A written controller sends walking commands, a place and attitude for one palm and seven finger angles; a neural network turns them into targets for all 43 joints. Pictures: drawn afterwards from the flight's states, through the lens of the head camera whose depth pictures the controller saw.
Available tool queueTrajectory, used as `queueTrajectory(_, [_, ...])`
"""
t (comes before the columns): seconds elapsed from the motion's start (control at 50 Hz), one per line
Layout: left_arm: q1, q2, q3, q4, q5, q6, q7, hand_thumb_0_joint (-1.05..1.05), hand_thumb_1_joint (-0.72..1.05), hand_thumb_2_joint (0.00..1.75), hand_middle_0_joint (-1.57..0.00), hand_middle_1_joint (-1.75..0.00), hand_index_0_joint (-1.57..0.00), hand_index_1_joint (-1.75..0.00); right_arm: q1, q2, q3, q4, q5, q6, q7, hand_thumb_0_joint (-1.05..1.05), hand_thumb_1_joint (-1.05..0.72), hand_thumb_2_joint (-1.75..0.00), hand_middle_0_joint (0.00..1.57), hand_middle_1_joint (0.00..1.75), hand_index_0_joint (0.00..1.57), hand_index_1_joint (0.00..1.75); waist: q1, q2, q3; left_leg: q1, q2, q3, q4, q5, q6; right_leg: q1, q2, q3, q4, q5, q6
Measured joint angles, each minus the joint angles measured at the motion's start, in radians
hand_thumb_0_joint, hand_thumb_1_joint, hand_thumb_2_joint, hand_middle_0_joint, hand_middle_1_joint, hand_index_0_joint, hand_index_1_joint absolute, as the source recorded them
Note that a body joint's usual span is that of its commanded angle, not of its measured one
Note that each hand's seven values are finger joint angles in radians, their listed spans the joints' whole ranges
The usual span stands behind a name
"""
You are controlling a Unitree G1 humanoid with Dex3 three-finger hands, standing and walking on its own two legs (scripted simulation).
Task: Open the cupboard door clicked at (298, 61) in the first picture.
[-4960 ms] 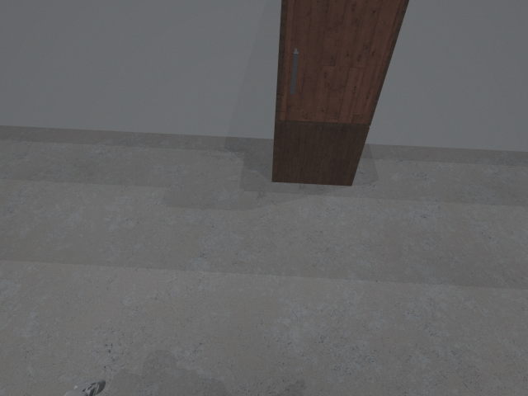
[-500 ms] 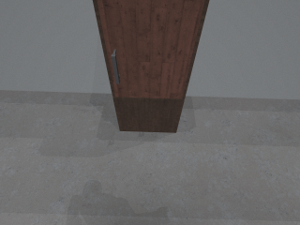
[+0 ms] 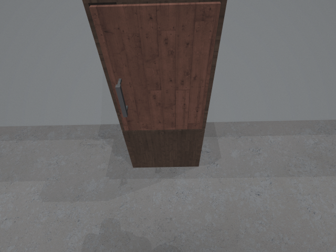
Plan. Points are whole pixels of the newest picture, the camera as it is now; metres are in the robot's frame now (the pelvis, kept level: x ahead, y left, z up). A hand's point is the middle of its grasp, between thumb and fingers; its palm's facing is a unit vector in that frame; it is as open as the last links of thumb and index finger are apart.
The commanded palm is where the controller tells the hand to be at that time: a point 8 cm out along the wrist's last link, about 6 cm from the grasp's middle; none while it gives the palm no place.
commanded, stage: take the last steps up to it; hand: left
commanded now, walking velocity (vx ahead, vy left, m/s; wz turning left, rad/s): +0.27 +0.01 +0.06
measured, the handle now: (122, 98) +0.71 +0.22 -0.09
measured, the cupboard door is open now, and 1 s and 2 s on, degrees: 0 0 0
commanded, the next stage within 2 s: come to a stop and stand still in 0.38 s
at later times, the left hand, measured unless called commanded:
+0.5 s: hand out of the picture +0.07 +0.19 -0.18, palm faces +0.14 -0.98 -0.12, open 7.4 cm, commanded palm none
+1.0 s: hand (110, 212) +0.26 +0.19 -0.15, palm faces +0.01 -0.96 -0.29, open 7.4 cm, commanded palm none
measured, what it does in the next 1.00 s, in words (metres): walks ahead: left foot, then right foot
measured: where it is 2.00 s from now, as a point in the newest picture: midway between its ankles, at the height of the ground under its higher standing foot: outside the picture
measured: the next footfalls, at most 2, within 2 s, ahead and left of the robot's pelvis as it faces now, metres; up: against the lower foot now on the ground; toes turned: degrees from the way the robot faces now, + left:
left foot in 0.44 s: +0.26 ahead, +0.15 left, +0.00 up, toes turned +10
right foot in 0.96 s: +0.22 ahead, -0.12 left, +0.00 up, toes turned -4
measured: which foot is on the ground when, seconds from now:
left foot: up 0.00-0.42, down 0.44-0.96, up 0.98-1.00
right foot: down 0.00-0.46, up 0.48-0.94, down 0.96-1.00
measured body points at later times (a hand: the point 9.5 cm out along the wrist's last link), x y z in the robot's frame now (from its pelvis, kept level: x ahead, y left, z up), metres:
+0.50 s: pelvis +0.16 +0.04 +0.00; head +0.18 +0.07 +0.44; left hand +0.06 +0.24 -0.17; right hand +0.27 -0.18 -0.14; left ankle +0.22 +0.14 -0.73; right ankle +0.05 -0.09 -0.70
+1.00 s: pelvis +0.18 -0.01 +0.00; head +0.20 -0.04 +0.45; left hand +0.26 +0.24 -0.13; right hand +0.21 -0.25 -0.17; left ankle +0.22 +0.14 -0.72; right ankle +0.18 -0.12 -0.73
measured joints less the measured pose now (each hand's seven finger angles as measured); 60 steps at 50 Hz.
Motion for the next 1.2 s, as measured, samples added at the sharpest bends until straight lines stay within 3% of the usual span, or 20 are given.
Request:
queueTrajectory(0.04, [-0.003, -0.014, -0.004, -0.005, -0.004, -0.024, 0.005, 0.00, 0.91, 0.90, -0.19, -0.30, -0.20, -0.30, 0.002, 0.001, -0.001, 0.017, 0.003, 0.012, 0.006, 0.01, -0.91, -0.90, 0.20, 0.29, 0.20, 0.30, 0.001, 0.015, 0.008, -0.101, 0.011, -0.016, 0.252, -0.068, 0.017, 0.022, 0.007, -0.024, 0.020, -0.029, -0.026])
queueTrajectory(0.08, [0.017, -0.024, -0.001, -0.004, -0.011, -0.033, 0.017, 0.00, 0.91, 0.90, -0.20, -0.30, -0.20, -0.30, -0.007, 0.002, -0.006, 0.025, 0.001, 0.021, 0.013, 0.01, -0.91, -0.90, 0.20, 0.29, 0.20, 0.30, 0.013, 0.012, 0.001, -0.201, 0.021, -0.013, 0.448, -0.034, 0.024, 0.069, 0.011, -0.034, -0.016, -0.042, -0.033])
queueTrajectory(0.14, [0.061, -0.021, 0.005, 0.014, -0.013, -0.036, 0.035, -0.01, 0.93, 0.90, -0.20, -0.30, -0.20, -0.30, -0.043, -0.001, -0.014, 0.010, -0.003, 0.025, 0.018, 0.01, -0.91, -0.90, 0.20, 0.29, 0.20, 0.30, 0.021, 0.008, -0.012, -0.323, 0.056, -0.005, 0.547, 0.075, 0.011, 0.143, 0.023, -0.041, -0.107, -0.022, -0.030])
queueTrajectory(0.22, [0.126, -0.032, -0.008, 0.057, -0.008, -0.036, 0.036, -0.01, 0.93, 0.90, -0.20, -0.30, -0.20, -0.30, -0.113, -0.007, -0.023, -0.034, -0.004, 0.022, 0.022, 0.01, -0.91, -0.90, 0.20, 0.29, 0.19, 0.30, 0.019, 0.008, -0.017, -0.423, 0.097, 0.003, 0.479, 0.162, -0.017, 0.215, 0.032, -0.044, -0.198, -0.009, -0.027])
queueTrajectory(0.3, [0.175, -0.052, -0.019, 0.094, -0.006, -0.034, 0.030, 0.00, 0.92, 0.90, -0.20, -0.30, -0.20, -0.30, -0.180, -0.007, -0.027, -0.066, -0.002, 0.019, 0.028, 0.01, -0.91, -0.90, 0.20, 0.29, 0.19, 0.30, 0.032, 0.004, -0.009, -0.448, 0.112, 0.018, 0.332, 0.218, -0.028, 0.262, 0.034, -0.045, -0.237, -0.024, -0.011])
queueTrajectory(0.44, [0.235, -0.058, -0.015, 0.130, -0.005, -0.023, 0.034, 0.00, 0.91, 0.90, -0.20, -0.30, -0.20, -0.30, -0.253, -0.001, -0.011, -0.095, -0.002, -0.011, 0.034, 0.01, -0.91, -0.90, 0.20, 0.29, 0.19, 0.30, 0.079, -0.025, 0.013, -0.311, 0.071, 0.059, 0.036, 0.248, -0.005, 0.292, 0.009, -0.045, -0.139, -0.149, 0.045])
queueTrajectory(0.5, [0.216, -0.043, -0.012, 0.140, -0.013, 0.002, 0.035, 0.00, 0.91, 0.90, -0.20, -0.30, -0.20, -0.30, -0.273, 0.019, -0.002, -0.107, -0.005, -0.033, 0.020, 0.00, -0.91, -0.90, 0.20, 0.29, 0.19, 0.30, 0.082, -0.061, 0.035, -0.297, 0.046, 0.087, 0.083, 0.192, 0.036, 0.159, -0.021, 0.012, 0.208, -0.278, 0.018])
queueTrajectory(0.56, [0.176, -0.028, -0.009, 0.137, -0.014, 0.015, 0.042, 0.00, 0.91, 0.90, -0.20, -0.30, -0.20, -0.30, -0.269, 0.042, 0.009, -0.105, 0.002, -0.034, -0.003, 0.00, -0.91, -0.90, 0.20, 0.29, 0.20, 0.30, 0.073, -0.069, 0.036, -0.238, 0.036, 0.108, 0.027, 0.186, 0.038, 0.026, -0.016, 0.044, 0.430, -0.256, 0.013])
queueTrajectory(0.66, [0.083, -0.001, -0.001, 0.083, -0.016, 0.045, 0.049, 0.00, 0.91, 0.90, -0.19, -0.30, -0.19, -0.30, -0.276, 0.034, 0.009, -0.096, 0.009, -0.018, -0.035, -0.02, -0.95, -0.90, 0.20, 0.30, 0.20, 0.30, 0.051, -0.071, 0.035, -0.167, 0.022, 0.118, -0.085, 0.226, 0.049, -0.074, -0.014, 0.065, 0.365, -0.180, 0.044])
queueTrajectory(0.78, [-0.014, 0.047, 0.028, -0.004, -0.007, 0.086, 0.050, 0.00, 0.91, 0.90, -0.19, -0.30, -0.19, -0.30, -0.259, 0.028, -0.001, -0.087, 0.002, 0.024, -0.036, -0.01, -0.93, -0.90, 0.20, 0.30, 0.20, 0.30, 0.034, -0.065, 0.039, -0.163, 0.050, 0.106, -0.090, 0.228, 0.029, -0.147, 0.017, 0.095, 0.434, -0.163, 0.053])
queueTrajectory(0.86, [-0.049, 0.054, 0.031, -0.040, -0.009, 0.092, 0.049, 0.00, 0.91, 0.90, -0.19, -0.30, -0.19, -0.30, -0.245, 0.016, -0.013, -0.089, -0.006, 0.040, -0.027, 0.00, -0.92, -0.90, 0.20, 0.30, 0.20, 0.30, 0.022, -0.045, 0.044, -0.180, 0.071, 0.100, -0.067, 0.225, 0.007, -0.110, 0.016, 0.096, 0.356, -0.161, 0.049])
queueTrajectory(0.92, [-0.054, 0.043, 0.022, -0.051, -0.011, 0.078, 0.048, 0.00, 0.91, 0.90, -0.19, -0.30, -0.19, -0.30, -0.233, 0.001, -0.022, -0.091, -0.008, 0.046, -0.017, 0.00, -0.91, -0.90, 0.20, 0.30, 0.20, 0.30, 0.014, -0.018, 0.043, -0.201, 0.084, 0.099, -0.038, 0.219, -0.013, -0.029, 0.008, 0.079, 0.189, -0.144, 0.041])
queueTrajectory(0.96, [-0.039, 0.039, 0.013, -0.055, -0.009, 0.059, 0.046, 0.00, 0.91, 0.90, -0.19, -0.30, -0.19, -0.30, -0.216, -0.006, -0.026, -0.091, -0.002, 0.050, -0.009, 0.00, -0.91, -0.90, 0.20, 0.30, 0.20, 0.30, 0.014, -0.014, 0.029, -0.226, 0.084, 0.104, 0.009, 0.201, -0.032, 0.053, -0.001, 0.074, 0.015, -0.060, 0.035])
queueTrajectory(1.02, [-0.025, 0.002, -0.009, -0.035, -0.003, 0.043, 0.047, 0.00, 0.91, 0.90, -0.19, -0.30, -0.19, -0.30, -0.206, -0.029, -0.033, -0.089, 0.007, 0.072, -0.002, 0.00, -0.91, -0.90, 0.20, 0.29, 0.20, 0.30, 0.008, 0.032, 0.029, -0.269, 0.063, 0.031, 0.140, 0.000, -0.038, 0.055, 0.015, 0.065, 0.017, -0.081, 0.003])
queueTrajectory(1.06, [-0.008, -0.018, -0.020, -0.029, -0.003, 0.039, 0.045, 0.00, 0.91, 0.90, -0.19, -0.30, -0.20, -0.30, -0.196, -0.035, -0.034, -0.085, 0.006, 0.087, -0.001, 0.01, -0.91, -0.90, 0.20, 0.29, 0.20, 0.30, 0.010, 0.036, 0.018, -0.298, 0.029, -0.004, 0.255, -0.057, -0.039, 0.062, 0.008, 0.067, -0.005, -0.059, -0.009])
queueTrajectory(1.14, [0.016, -0.031, -0.017, -0.023, -0.009, 0.038, 0.051, 0.00, 0.92, 0.90, -0.20, -0.30, -0.20, -0.30, -0.182, -0.041, -0.035, -0.080, 0.003, 0.095, 0.011, 0.01, -0.91, -0.90, 0.20, 0.29, 0.19, 0.30, 0.022, 0.029, 0.008, -0.337, -0.001, -0.038, 0.458, 0.007, -0.054, 0.077, -0.001, 0.066, -0.067, -0.012, -0.019])
queueTrajectory(1.2, [0.029, -0.028, -0.012, -0.024, -0.010, 0.036, 0.053, 0.00, 0.92, 0.90, -0.20, -0.30, -0.20, -0.30, -0.171, -0.048, -0.038, -0.079, -0.002, 0.101, 0.019, 0.01, -0.91, -0.90, 0.20, 0.29, 0.19, 0.30, 0.034, 0.024, 0.003, -0.344, -0.003, -0.053, 0.518, 0.060, -0.067, 0.077, -0.007, 0.057, -0.097, 0.012, -0.021])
